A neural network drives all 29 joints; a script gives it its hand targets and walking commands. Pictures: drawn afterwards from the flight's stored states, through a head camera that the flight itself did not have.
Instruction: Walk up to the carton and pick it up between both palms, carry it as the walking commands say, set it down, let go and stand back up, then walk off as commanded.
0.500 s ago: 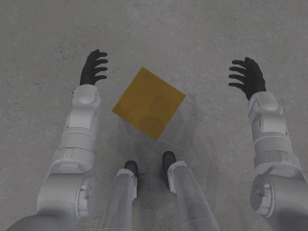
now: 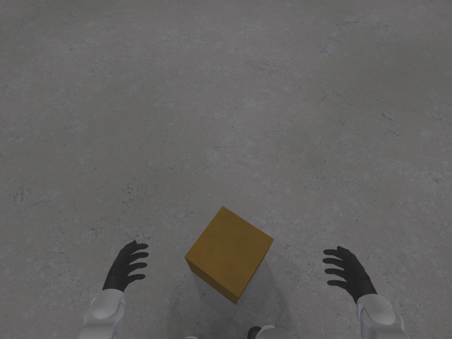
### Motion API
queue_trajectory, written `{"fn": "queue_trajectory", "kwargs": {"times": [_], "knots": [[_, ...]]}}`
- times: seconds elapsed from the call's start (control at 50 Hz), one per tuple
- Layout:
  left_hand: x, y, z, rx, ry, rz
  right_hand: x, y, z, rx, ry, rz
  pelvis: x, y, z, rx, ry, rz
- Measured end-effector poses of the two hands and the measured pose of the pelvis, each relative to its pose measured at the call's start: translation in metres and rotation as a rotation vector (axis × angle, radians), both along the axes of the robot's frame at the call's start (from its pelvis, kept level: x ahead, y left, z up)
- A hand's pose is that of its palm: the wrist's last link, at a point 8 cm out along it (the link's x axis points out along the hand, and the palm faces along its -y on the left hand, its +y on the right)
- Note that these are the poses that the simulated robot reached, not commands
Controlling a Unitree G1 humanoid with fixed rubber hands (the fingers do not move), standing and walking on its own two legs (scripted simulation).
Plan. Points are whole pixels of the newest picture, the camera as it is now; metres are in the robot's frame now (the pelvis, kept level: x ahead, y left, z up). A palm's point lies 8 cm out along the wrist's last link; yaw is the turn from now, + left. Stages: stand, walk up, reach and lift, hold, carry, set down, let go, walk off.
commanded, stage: let go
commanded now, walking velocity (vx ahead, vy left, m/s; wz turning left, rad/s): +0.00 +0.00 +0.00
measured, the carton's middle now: (229, 256) +0.39 -0.02 -0.63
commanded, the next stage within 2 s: stand in 0.48 s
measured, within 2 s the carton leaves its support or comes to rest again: neither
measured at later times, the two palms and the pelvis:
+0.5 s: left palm (102, 320) +0.16 +0.22 -0.06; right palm (372, 309) +0.16 -0.24 -0.06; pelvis +0.01 +0.00 +0.01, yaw +0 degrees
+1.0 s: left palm (106, 314) +0.17 +0.23 -0.11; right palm (386, 318) +0.15 -0.28 -0.10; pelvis +0.07 -0.02 -0.01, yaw -4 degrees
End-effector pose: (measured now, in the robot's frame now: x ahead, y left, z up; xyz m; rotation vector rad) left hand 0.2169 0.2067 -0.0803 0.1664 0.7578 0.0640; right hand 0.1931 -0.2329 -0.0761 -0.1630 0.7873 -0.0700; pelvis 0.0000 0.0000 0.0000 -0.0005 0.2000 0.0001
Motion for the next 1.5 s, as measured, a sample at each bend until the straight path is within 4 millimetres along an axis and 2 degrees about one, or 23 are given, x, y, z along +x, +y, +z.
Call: {"fn": "queue_trajectory", "kwargs": {"times": [0.1, 0.22, 0.3, 0.5, 0.64, 0.72, 0.86, 1.06, 1.22, 1.5], "knots": [[-0.031, 0.020, 0.014, 0.013, 0.005, 0.019, -0.023, 0.013, 0.009, 0.004, 0.008, 0.015, 0.005, 0.005, 0.007, -0.007, -0.112, -0.005], [-0.054, 0.033, 0.020, 0.022, 0.042, 0.026, -0.036, 0.012, 0.013, -0.001, 0.031, 0.017, 0.005, 0.008, 0.010, -0.011, -0.221, -0.013], [-0.057, 0.030, 0.020, 0.011, 0.059, 0.018, -0.035, 0.006, 0.013, -0.014, 0.046, 0.021, 0.003, 0.007, 0.010, -0.010, -0.258, -0.013], [-0.054, 0.009, 0.016, 0.006, 0.034, -0.012, -0.030, -0.005, 0.013, -0.056, 0.055, -0.001, 0.007, -0.004, 0.007, -0.004, -0.281, -0.008], [-0.077, 0.032, -0.009, 0.110, 0.167, 0.005, -0.038, -0.032, 0.000, -0.123, 0.034, -0.058, 0.024, -0.008, 0.004, -0.017, -0.170, -0.026], [-0.076, 0.036, -0.017, 0.120, 0.209, 0.009, -0.042, -0.042, -0.007, -0.134, 0.070, -0.090, 0.038, -0.011, 0.002, -0.016, -0.139, -0.037], [-0.057, 0.029, -0.027, 0.114, 0.233, 0.008, -0.038, -0.045, -0.016, -0.136, 0.110, -0.125, 0.058, -0.014, -0.002, -0.015, -0.115, -0.052], [-0.042, 0.021, -0.035, 0.116, 0.259, 0.002, -0.049, -0.046, -0.030, -0.126, 0.192, -0.160, 0.071, -0.017, -0.007, -0.011, -0.112, -0.069], [-0.048, 0.021, -0.038, 0.131, 0.296, -0.002, -0.072, -0.050, -0.038, -0.127, 0.268, -0.183, 0.071, -0.019, -0.007, -0.006, -0.125, -0.083], [-0.070, 0.023, -0.040, 0.147, 0.371, -0.009, -0.118, -0.052, -0.046, -0.122, 0.387, -0.215, 0.062, -0.019, -0.004, -0.004, -0.155, -0.107]]}}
